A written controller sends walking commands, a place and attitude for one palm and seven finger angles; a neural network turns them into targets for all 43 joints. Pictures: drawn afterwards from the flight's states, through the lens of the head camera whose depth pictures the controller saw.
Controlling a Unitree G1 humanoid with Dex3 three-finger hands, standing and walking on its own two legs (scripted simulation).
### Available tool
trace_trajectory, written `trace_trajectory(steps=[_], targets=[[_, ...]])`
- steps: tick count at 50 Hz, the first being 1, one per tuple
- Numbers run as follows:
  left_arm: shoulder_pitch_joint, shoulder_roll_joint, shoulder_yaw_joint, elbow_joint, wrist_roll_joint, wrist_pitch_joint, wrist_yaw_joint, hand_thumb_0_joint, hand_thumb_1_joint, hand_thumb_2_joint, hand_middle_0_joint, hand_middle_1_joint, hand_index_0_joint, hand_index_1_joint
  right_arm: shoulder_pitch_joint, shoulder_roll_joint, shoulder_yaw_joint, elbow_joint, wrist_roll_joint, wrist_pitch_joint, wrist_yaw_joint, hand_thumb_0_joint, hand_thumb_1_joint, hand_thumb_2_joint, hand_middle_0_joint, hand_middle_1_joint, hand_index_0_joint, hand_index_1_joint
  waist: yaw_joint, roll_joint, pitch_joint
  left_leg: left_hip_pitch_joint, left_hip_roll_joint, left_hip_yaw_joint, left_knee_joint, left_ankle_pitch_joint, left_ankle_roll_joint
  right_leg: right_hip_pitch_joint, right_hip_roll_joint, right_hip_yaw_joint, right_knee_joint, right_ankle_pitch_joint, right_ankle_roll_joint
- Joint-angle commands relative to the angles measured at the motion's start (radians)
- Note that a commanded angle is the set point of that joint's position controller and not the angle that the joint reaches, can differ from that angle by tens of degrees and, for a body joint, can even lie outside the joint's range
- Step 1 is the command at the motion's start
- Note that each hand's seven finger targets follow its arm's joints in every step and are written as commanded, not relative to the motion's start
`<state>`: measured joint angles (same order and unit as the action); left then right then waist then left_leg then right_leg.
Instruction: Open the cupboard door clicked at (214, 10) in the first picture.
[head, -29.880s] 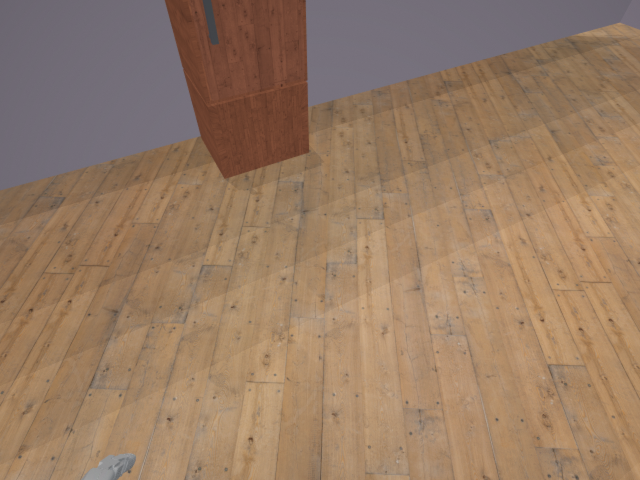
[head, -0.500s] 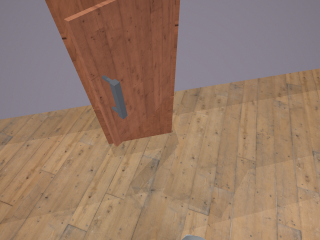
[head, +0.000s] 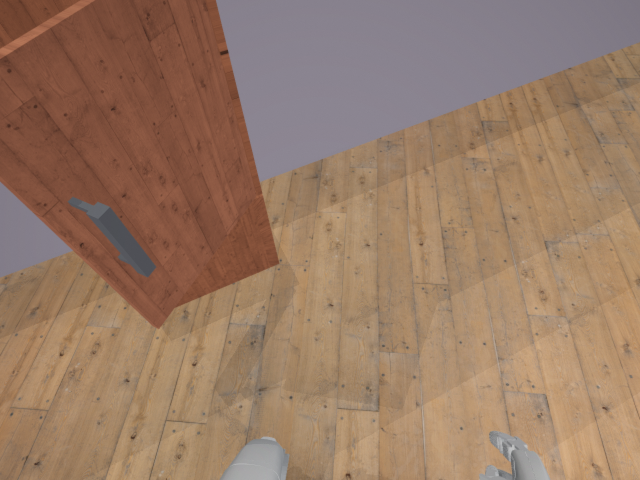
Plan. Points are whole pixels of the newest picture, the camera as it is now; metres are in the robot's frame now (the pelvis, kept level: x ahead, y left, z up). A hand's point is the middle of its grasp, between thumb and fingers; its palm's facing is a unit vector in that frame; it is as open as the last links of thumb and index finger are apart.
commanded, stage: walk to a spot facing it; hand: left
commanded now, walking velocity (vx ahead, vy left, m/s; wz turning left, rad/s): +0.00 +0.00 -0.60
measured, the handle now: (114, 238) +0.42 +0.38 -0.03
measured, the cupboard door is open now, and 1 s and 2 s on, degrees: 39 39 39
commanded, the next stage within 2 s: none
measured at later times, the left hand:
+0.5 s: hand (186, 418) +0.19 +0.24 -0.17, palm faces -0.29 -0.93 -0.23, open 7.4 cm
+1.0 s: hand (267, 376) +0.27 +0.13 -0.18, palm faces -0.57 -0.80 -0.19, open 7.4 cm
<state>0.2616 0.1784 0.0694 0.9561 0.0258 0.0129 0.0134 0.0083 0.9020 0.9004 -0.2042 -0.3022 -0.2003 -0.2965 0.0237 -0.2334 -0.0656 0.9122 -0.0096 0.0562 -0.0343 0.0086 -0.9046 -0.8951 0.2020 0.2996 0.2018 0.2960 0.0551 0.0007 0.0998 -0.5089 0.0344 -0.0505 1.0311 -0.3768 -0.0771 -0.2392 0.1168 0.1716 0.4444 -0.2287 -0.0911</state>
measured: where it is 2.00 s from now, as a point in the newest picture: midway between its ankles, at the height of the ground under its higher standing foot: (445, 433)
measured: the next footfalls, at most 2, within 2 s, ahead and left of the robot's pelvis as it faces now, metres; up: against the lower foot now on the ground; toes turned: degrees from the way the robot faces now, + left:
left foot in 0.24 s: +0.08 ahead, +0.17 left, +0.00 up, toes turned -11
right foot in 0.64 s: +0.04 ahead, -0.10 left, +0.00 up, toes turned -28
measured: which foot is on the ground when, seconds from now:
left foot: up 0.00-0.22, down 0.24-0.64, up 0.66-0.98, down 1.00-1.00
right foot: down 0.00-0.22, up 0.24-0.62, down 0.64-1.00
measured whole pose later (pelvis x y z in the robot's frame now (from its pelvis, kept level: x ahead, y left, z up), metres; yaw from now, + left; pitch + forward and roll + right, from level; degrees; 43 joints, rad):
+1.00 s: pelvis +0.10 +0.02 -0.02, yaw -36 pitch +2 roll -1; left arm 0.21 0.21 0.06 0.92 0.03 0.04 -0.02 0.01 0.90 0.90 -0.20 -0.30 -0.20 -0.30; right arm 0.23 -0.21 -0.04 0.89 -0.02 0.00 -0.01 0.01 -0.90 -0.89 0.20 0.30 0.20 0.30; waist -0.01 -0.02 0.04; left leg -0.32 0.05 0.06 0.59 -0.37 -0.06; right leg -0.29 0.06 0.12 0.61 -0.37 -0.02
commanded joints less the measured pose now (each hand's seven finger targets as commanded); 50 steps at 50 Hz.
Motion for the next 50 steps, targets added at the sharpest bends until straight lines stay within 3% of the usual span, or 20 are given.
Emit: trace_trajectory(steps=[1, 6, 9, 10, 11, 12, 14, 15, 18, 25, 29, 30, 31, 32, 34, 38, 45, 48, 49, 50], targets=[[0.104, 0.211, 0.061, -0.054, 0.005, -0.009, 0.019, 0.000, 0.900, 0.900, -0.200, -0.300, -0.200, -0.300, -0.039, -0.071, -0.011, -0.102, 0.007, -0.032, -0.005, 0.000, -0.900, -0.900, 0.200, 0.300, 0.200, 0.300, 0.009, -0.126, -0.151, -0.080, -0.013, -0.017, -0.049, -0.036, 0.002, 0.228, -0.294, 0.332, -0.030, 0.616, -0.107], [0.062, 0.238, 0.069, -0.077, 0.009, -0.004, 0.022, 0.000, 0.900, 0.900, -0.200, -0.300, -0.200, -0.300, -0.022, -0.059, -0.009, -0.123, 0.016, -0.045, -0.003, 0.000, -0.900, -0.900, 0.200, 0.300, 0.200, 0.300, -0.005, -0.113, -0.161, 0.044, -0.042, -0.019, -0.244, -0.053, 0.019, 0.164, -0.279, 0.383, 0.001, 0.615, -0.108], [-0.008, 0.233, 0.067, -0.096, -0.003, 0.001, 0.019, 0.000, 0.900, 0.900, -0.200, -0.300, -0.200, -0.300, 0.105, -0.077, -0.010, -0.095, 0.019, -0.054, -0.009, 0.000, -0.900, -0.900, 0.200, 0.300, 0.200, 0.300, -0.071, -0.096, -0.195, 0.304, -0.039, -0.027, -0.520, 0.128, 0.028, 0.020, -0.208, 0.341, 0.060, 0.481, -0.033], [-0.022, 0.207, 0.059, -0.109, -0.011, 0.002, 0.016, 0.000, 0.900, 0.900, -0.200, -0.300, -0.200, -0.300, 0.170, -0.115, -0.015, -0.079, 0.013, -0.063, -0.015, 0.000, -0.900, -0.900, 0.200, 0.300, 0.200, 0.300, -0.098, -0.011, -0.217, 0.479, 0.044, -0.081, -0.652, 0.198, 0.053, -0.111, -0.131, 0.266, 0.128, 0.298, 0.015], [0.017, 0.154, 0.050, -0.118, -0.025, 0.001, 0.004, 0.000, 0.900, 0.900, -0.200, -0.300, -0.200, -0.300, 0.195, -0.208, -0.032, -0.087, -0.002, -0.074, -0.018, 0.000, -0.900, -0.900, 0.200, 0.300, 0.200, 0.300, -0.088, 0.266, -0.246, 0.618, 0.317, -0.357, -0.745, 0.297, 0.150, -0.296, 0.008, 0.094, 0.321, -0.188, 0.079], [-0.012, 0.166, 0.048, -0.129, -0.015, -0.003, -0.003, 0.000, 0.900, 0.900, -0.200, -0.300, -0.200, -0.300, 0.224, -0.241, -0.030, -0.097, -0.011, -0.068, -0.022, 0.000, -0.900, -0.900, 0.200, 0.300, 0.200, 0.300, -0.090, 0.268, -0.195, 0.535, 0.474, -0.474, -0.751, 0.461, 0.254, -0.337, -0.022, -0.044, 0.525, -0.423, 0.123], [-0.018, 0.183, 0.056, -0.123, 0.005, 0.005, -0.020, 0.000, 0.900, 0.900, -0.200, -0.300, -0.200, -0.300, 0.177, -0.178, -0.008, -0.117, -0.027, -0.066, -0.025, 0.000, -0.900, -0.900, 0.200, 0.300, 0.200, 0.300, -0.054, 0.101, -0.110, 0.384, 0.394, -0.323, -0.744, 0.508, 0.272, -0.330, -0.078, -0.077, 0.703, -0.334, 0.147], [-0.025, 0.167, 0.057, -0.109, 0.007, 0.009, -0.025, 0.000, 0.900, 0.900, -0.200, -0.300, -0.200, -0.300, 0.164, -0.163, -0.001, -0.116, -0.027, -0.066, -0.026, 0.000, -0.900, -0.900, 0.200, 0.300, 0.200, 0.300, -0.039, 0.185, -0.099, 0.367, 0.334, -0.244, -0.708, 0.617, 0.243, -0.341, -0.094, -0.082, 0.737, -0.306, 0.153], [-0.039, 0.140, 0.039, -0.114, -0.004, 0.019, -0.042, 0.000, 0.900, 0.900, -0.200, -0.300, -0.200, -0.300, 0.194, -0.144, 0.004, -0.105, -0.024, -0.069, -0.024, 0.000, -0.900, -0.900, 0.200, 0.300, 0.200, 0.300, -0.041, 0.182, -0.149, 0.465, 0.246, -0.027, -0.636, 0.811, 0.199, -0.348, -0.116, -0.151, 0.700, -0.237, 0.158], [-0.165, 0.120, 0.014, -0.145, -0.005, 0.021, -0.056, 0.000, 0.900, 0.900, -0.200, -0.300, -0.200, -0.300, 0.307, -0.179, -0.012, -0.056, -0.023, -0.062, -0.009, 0.000, -0.900, -0.900, 0.200, 0.300, 0.200, 0.300, -0.098, 0.237, -0.147, 0.481, 0.256, 0.091, -0.599, 0.790, 0.180, -0.223, -0.117, -0.260, 0.382, -0.190, 0.133], [-0.094, 0.150, 0.019, -0.123, -0.006, 0.012, -0.053, 0.000, 0.900, 0.900, -0.200, -0.300, -0.200, -0.300, 0.274, -0.201, -0.020, -0.059, -0.016, -0.058, -0.003, 0.000, -0.900, -0.900, 0.200, 0.300, 0.200, 0.300, -0.043, 0.195, -0.155, 0.387, 0.270, 0.130, -0.478, 0.690, 0.126, 0.011, -0.106, -0.270, 0.094, -0.021, 0.087], [-0.010, 0.193, 0.029, -0.098, -0.002, 0.005, -0.046, 0.000, 0.900, 0.900, -0.200, -0.300, -0.200, -0.300, 0.263, -0.190, -0.021, -0.067, -0.006, -0.058, 0.003, 0.000, -0.900, -0.900, 0.200, 0.300, 0.200, 0.300, 0.001, 0.092, -0.191, 0.272, 0.235, 0.177, -0.348, 0.567, 0.081, 0.195, -0.149, -0.217, -0.007, 0.162, 0.061], [0.073, 0.314, 0.053, -0.075, 0.010, -0.008, -0.027, 0.000, 0.900, 0.900, -0.200, -0.300, -0.200, -0.300, 0.254, -0.110, -0.005, -0.102, 0.005, -0.055, 0.011, 0.000, -0.900, -0.900, 0.200, 0.300, 0.200, 0.300, 0.034, -0.240, -0.251, 0.013, 0.099, 0.263, -0.097, 0.089, 0.017, 0.406, -0.406, 0.127, -0.058, 0.511, -0.037], [0.126, 0.366, 0.063, -0.055, -0.008, -0.004, -0.012, 0.000, 0.900, 0.900, -0.200, -0.300, -0.200, -0.300, 0.194, -0.109, 0.002, -0.124, 0.005, -0.044, 0.001, 0.000, -0.900, -0.900, 0.200, 0.300, 0.200, 0.300, 0.067, -0.293, -0.240, -0.080, 0.027, 0.155, 0.091, -0.324, 0.004, 0.361, -0.538, 0.269, -0.041, 0.795, -0.148], [0.015, 0.299, 0.051, -0.089, -0.009, 0.006, 0.003, 0.000, 0.900, 0.900, -0.200, -0.300, -0.200, -0.300, 0.196, -0.107, -0.004, -0.093, 0.005, -0.029, 0.000, 0.000, -0.900, -0.900, 0.200, 0.300, 0.200, 0.300, 0.014, -0.213, -0.141, -0.112, 0.083, 0.045, 0.171, -0.191, 0.014, 0.200, -0.443, 0.181, -0.092, 0.400, -0.147], [-0.107, 0.244, 0.035, -0.131, -0.005, -0.001, 0.007, 0.000, 0.900, 0.900, -0.200, -0.300, -0.200, -0.300, 0.220, -0.087, -0.005, -0.059, -0.002, -0.022, 0.013, 0.000, -0.900, -0.900, 0.200, 0.300, 0.200, 0.300, -0.059, -0.153, -0.120, -0.008, 0.061, 0.068, 0.073, -0.039, -0.009, 0.057, -0.329, 0.066, -0.078, 0.405, -0.092], [-0.086, 0.257, 0.051, -0.124, 0.003, -0.005, -0.011, 0.000, 0.900, 0.900, -0.200, -0.300, -0.200, -0.300, 0.210, -0.069, -0.004, -0.079, -0.004, -0.050, 0.019, 0.000, -0.900, -0.900, 0.200, 0.300, 0.200, 0.300, -0.050, -0.168, -0.109, 0.130, 0.006, 0.105, -0.266, -0.037, -0.001, -0.012, -0.306, 0.178, -0.113, -0.012, -0.100], [-0.139, 0.210, 0.046, -0.135, -0.003, -0.004, -0.023, 0.000, 0.900, 0.900, -0.200, -0.300, -0.200, -0.300, 0.363, -0.096, -0.011, -0.033, -0.008, -0.079, 0.014, 0.000, -0.900, -0.900, 0.200, 0.300, 0.200, 0.300, -0.132, -0.093, -0.102, 0.458, 0.001, 0.120, -0.558, 0.048, 0.012, -0.262, -0.211, 0.137, -0.028, -0.310, -0.030], [-0.136, 0.138, 0.029, -0.154, -0.010, -0.002, -0.030, 0.000, 0.900, 0.900, -0.200, -0.300, -0.200, -0.300, 0.448, -0.178, -0.027, -0.008, -0.022, -0.089, 0.004, 0.000, -0.900, -0.900, 0.200, 0.300, 0.200, 0.300, -0.167, 0.170, -0.123, 0.580, 0.187, -0.115, -0.720, -0.175, 0.067, -0.415, -0.088, 0.022, 0.208, -0.387, 0.025], [-0.162, 0.094, 0.020, -0.191, -0.013, -0.006, -0.036, 0.000, 0.900, 0.900, -0.200, -0.300, -0.200, -0.300, 0.530, -0.261, -0.043, -0.003, -0.039, -0.097, -0.001, 0.000, -0.900, -0.900, 0.200, 0.300, 0.200, 0.300, -0.190, 0.391, -0.117, 0.591, 0.462, -0.489, -0.861, -0.327, 0.174, -0.558, -0.009, -0.157, 0.527, -0.452, 0.084]])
